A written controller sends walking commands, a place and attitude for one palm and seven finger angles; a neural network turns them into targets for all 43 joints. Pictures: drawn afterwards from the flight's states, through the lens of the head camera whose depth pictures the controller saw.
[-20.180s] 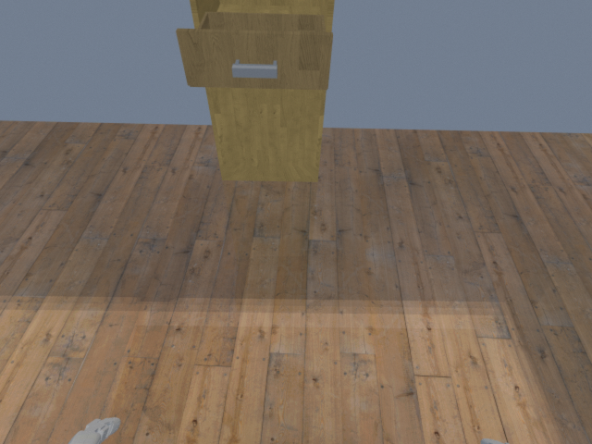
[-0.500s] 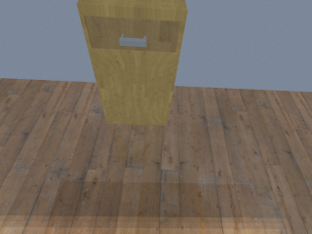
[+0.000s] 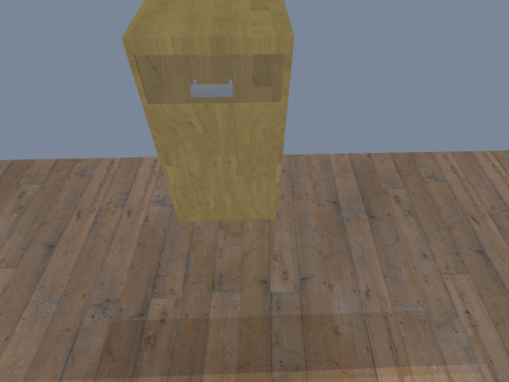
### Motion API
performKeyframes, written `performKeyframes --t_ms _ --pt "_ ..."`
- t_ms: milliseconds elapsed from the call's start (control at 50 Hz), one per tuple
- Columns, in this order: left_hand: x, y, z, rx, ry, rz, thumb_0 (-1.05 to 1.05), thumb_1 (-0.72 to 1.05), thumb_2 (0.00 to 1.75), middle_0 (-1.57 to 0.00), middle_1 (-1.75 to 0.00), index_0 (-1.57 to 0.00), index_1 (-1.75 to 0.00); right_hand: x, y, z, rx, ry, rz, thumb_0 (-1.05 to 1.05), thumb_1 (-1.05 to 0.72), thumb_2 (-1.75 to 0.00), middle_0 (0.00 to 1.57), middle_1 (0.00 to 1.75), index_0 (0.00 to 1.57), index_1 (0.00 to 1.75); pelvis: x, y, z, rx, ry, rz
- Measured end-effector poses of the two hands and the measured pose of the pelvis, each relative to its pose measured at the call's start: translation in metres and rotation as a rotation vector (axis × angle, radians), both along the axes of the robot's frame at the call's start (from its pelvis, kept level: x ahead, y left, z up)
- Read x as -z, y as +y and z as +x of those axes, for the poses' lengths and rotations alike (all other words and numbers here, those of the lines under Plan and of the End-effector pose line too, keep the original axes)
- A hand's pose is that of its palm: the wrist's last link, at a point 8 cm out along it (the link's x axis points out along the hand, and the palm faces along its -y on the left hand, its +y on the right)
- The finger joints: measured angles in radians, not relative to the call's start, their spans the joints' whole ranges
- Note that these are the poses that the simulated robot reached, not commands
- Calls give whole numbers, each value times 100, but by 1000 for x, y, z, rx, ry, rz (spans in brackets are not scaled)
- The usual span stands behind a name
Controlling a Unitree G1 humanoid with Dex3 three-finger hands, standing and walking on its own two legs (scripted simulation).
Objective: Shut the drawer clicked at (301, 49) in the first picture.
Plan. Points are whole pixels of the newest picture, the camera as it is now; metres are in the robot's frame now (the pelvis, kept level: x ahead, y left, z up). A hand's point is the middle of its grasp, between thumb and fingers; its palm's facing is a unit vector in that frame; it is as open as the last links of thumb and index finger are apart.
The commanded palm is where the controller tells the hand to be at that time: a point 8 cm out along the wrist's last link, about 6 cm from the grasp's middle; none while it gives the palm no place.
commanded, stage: let the arm hang, fingers relaxed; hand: left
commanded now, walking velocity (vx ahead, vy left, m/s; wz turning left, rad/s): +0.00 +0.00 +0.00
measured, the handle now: (212, 86) +0.91 +0.17 -0.02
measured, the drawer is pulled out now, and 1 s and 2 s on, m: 0.00 0.00 0.00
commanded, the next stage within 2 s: look to check the result in 0.18 s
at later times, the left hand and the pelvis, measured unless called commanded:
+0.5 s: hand out of the picture +0.01 +0.16 -0.17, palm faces +0.01 -0.98 -0.20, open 7.3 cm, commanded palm none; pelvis +0.02 -0.01 +0.00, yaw +0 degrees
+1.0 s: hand out of the picture +0.05 +0.17 -0.17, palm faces +0.00 -0.97 -0.24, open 7.3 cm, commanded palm none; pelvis +0.02 -0.02 +0.00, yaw +0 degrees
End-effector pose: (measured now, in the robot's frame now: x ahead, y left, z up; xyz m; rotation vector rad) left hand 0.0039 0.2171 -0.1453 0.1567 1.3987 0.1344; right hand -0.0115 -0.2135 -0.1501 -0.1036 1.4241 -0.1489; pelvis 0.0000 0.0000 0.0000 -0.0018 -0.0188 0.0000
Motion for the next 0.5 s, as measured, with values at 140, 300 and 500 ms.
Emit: performKeyframes --t_ms 140,300,500 --pt "1 -3 4 -5 7 -2 1 93 90 -20 -31 -21 -30 -1 0 -4 11 24 2 0 -91 -90 20 30 20 30 -1 -4 5 0 1 0" --pt "-1 -6 1 -15 37 3 0 91 90 -20 -30 -20 -30 0 -1 -4 15 46 10 0 -91 -90 20 30 20 30 -1 -7 10 0 5 0" --pt "-2 -9 5 -21 40 10 0 91 90 -20 -30 -20 -30 0 -11 11 8 29 -1 0 -91 -90 20 30 20 30 -1 -12 16 -1 4 1"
